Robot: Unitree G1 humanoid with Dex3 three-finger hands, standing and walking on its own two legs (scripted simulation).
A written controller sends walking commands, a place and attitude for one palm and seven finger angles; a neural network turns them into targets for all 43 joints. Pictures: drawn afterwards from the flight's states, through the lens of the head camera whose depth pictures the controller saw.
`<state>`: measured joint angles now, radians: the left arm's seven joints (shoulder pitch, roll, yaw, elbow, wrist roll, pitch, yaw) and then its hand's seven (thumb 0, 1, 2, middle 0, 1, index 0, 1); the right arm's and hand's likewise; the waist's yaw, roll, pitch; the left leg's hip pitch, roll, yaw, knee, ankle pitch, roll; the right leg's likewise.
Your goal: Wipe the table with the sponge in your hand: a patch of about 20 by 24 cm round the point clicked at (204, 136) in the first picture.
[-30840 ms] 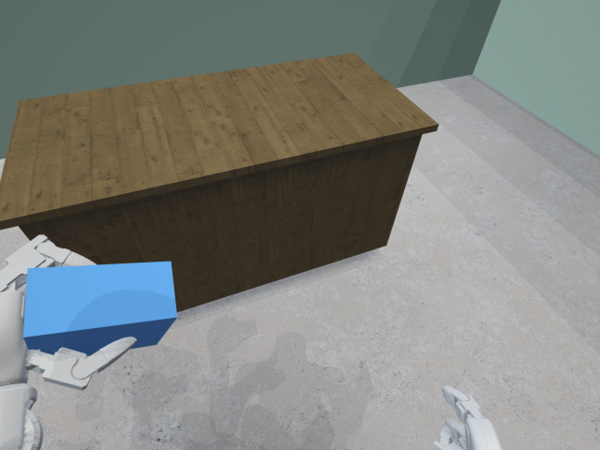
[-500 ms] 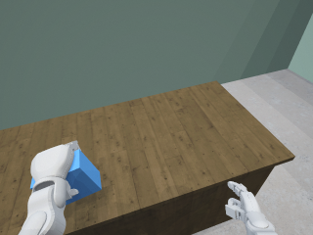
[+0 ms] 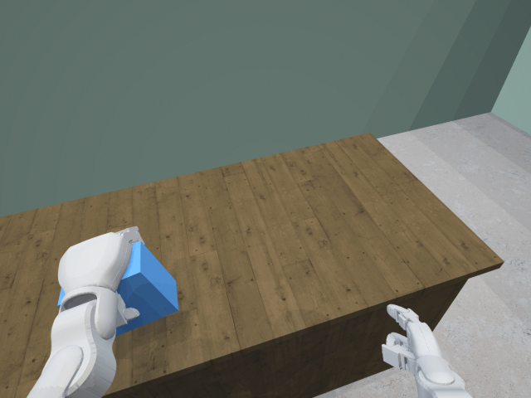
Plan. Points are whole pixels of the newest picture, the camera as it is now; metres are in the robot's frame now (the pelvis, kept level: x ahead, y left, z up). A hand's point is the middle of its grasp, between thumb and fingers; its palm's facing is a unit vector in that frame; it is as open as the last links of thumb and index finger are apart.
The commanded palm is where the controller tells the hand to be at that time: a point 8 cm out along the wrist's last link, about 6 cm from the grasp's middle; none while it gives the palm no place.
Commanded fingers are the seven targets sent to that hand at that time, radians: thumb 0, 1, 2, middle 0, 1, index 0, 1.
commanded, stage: bring the sponge back beside the body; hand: left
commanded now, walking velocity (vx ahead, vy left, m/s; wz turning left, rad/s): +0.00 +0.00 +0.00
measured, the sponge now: (131, 297) +0.23 +0.26 +0.04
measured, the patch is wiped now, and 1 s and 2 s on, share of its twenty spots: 1.00 1.00 1.00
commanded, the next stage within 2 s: step back with the hand held close in 1.50 s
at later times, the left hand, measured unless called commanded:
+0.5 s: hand (98, 286) +0.21 +0.28 +0.09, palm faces +0.08 -0.17 -0.98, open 9.9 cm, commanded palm +0.18 +0.28 +0.16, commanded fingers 0.00 0.10 1.30 -1.20 -1.60 -1.20 -1.60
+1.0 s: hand (89, 292) +0.19 +0.28 +0.11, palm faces +0.11 -0.17 -0.98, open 9.9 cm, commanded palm +0.15 +0.28 +0.17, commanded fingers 0.00 0.10 1.30 -1.20 -1.60 -1.20 -1.60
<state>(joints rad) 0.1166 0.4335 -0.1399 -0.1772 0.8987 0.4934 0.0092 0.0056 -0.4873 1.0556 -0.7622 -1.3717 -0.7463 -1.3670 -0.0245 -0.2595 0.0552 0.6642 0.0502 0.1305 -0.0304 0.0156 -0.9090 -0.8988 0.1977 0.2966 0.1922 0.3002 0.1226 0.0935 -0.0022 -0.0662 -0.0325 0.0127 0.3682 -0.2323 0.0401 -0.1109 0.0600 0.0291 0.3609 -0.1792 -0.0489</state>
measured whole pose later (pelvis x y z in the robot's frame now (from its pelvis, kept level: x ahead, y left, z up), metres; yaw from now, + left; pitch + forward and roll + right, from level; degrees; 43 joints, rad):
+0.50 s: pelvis +0.00 +0.00 +0.00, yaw +0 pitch -5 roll +0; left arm 0.20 0.47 -0.09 -0.27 0.87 0.50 0.01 0.01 -0.49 1.06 -0.76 -1.37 -0.75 -1.37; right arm -0.01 -0.27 0.05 0.66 0.05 0.13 -0.03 0.02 -0.91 -0.90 0.20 0.30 0.20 0.31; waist 0.13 0.09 0.00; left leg -0.06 -0.03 0.01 0.38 -0.24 0.05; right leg -0.10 0.06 0.03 0.36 -0.18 -0.04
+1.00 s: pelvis +0.00 +0.00 +0.00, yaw +0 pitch -5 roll +0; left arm 0.27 0.49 -0.05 -0.37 0.84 0.48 0.00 0.01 -0.49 1.06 -0.77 -1.37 -0.75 -1.36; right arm -0.01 -0.27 0.05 0.65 0.05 0.13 -0.03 0.02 -0.91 -0.90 0.20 0.30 0.18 0.30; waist 0.14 0.10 0.00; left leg -0.06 -0.03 0.01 0.38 -0.24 0.04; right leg -0.10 0.06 0.03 0.37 -0.19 -0.05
